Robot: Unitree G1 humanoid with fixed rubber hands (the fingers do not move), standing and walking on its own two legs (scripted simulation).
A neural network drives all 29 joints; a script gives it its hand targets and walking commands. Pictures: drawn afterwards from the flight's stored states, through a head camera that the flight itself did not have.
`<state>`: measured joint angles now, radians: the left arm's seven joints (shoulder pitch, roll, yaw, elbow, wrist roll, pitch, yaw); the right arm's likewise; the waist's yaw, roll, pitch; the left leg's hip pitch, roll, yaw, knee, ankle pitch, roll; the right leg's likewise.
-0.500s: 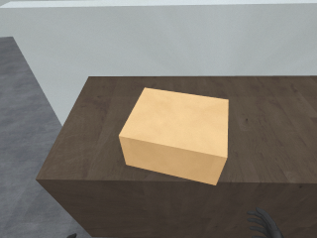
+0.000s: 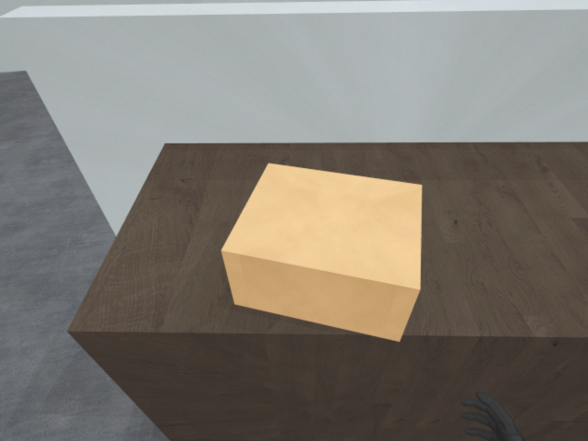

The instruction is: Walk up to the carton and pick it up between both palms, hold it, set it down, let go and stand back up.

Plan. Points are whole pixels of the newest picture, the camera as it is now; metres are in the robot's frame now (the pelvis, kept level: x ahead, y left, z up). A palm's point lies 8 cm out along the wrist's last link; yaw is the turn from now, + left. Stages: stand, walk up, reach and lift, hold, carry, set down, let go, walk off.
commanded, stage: stand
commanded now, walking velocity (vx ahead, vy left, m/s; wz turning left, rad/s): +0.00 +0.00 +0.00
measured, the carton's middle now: (328, 244) +0.47 -0.02 -0.01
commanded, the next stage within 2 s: none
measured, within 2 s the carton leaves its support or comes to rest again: neither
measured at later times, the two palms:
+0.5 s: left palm out of the picture +0.07 +0.28 -0.10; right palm out of the picture +0.14 -0.26 -0.08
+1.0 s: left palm out of the picture +0.07 +0.28 -0.11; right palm out of the picture +0.13 -0.26 -0.09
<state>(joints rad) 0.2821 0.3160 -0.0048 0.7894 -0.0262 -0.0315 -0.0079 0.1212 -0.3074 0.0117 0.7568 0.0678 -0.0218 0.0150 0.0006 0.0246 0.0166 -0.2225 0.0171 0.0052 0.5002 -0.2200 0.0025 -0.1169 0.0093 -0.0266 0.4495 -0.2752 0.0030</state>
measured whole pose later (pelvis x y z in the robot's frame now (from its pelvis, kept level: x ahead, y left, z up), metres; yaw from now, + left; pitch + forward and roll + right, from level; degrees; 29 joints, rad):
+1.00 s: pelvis -0.01 +0.00 +0.00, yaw +0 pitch -4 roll -1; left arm 0.27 0.32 0.00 0.86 -0.03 -0.03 -0.01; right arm 0.13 -0.31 0.01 0.82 0.07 -0.02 0.01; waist -0.01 0.03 0.03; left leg -0.22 0.02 0.01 0.50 -0.21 0.00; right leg -0.12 0.01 -0.03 0.45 -0.26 0.00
